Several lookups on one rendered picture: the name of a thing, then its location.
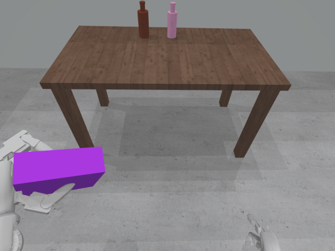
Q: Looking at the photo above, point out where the sponge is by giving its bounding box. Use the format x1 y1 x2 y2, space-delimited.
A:
13 146 105 196

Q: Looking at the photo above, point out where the left robot hand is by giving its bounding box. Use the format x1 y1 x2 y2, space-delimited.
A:
0 130 75 215

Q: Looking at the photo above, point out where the table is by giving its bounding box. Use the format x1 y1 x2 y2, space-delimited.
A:
40 26 291 158

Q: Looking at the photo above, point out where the robot left forearm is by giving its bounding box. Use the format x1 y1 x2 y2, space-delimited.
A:
0 213 24 251

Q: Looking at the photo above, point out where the right robot hand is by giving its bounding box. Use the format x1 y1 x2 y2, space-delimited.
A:
242 213 281 251

